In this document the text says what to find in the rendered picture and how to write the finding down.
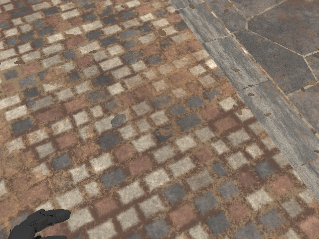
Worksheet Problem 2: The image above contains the left robot hand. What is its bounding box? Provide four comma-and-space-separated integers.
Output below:
8, 208, 71, 239

